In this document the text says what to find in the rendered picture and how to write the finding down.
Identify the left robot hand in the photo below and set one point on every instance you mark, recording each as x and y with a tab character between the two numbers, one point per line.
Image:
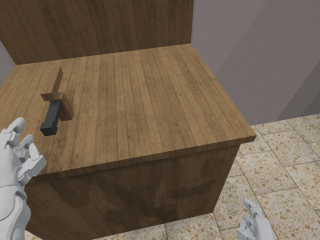
16	168

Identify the counter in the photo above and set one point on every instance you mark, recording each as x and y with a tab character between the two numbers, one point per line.
146	134

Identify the right robot hand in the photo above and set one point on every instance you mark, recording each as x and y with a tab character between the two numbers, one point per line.
260	227

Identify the tap lever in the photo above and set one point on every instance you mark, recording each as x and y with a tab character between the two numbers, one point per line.
49	126

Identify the left robot forearm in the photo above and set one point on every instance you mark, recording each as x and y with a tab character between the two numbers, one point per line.
14	213

